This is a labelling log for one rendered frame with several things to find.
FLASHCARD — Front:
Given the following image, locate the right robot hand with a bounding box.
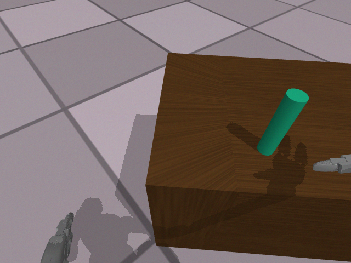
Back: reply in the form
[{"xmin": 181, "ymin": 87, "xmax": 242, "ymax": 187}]
[{"xmin": 313, "ymin": 154, "xmax": 351, "ymax": 174}]

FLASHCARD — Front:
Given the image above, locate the left robot hand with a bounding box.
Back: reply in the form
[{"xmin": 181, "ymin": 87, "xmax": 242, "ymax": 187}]
[{"xmin": 41, "ymin": 212, "xmax": 74, "ymax": 263}]

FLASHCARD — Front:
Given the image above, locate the can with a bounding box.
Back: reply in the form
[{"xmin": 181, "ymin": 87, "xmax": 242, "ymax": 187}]
[{"xmin": 257, "ymin": 88, "xmax": 309, "ymax": 156}]

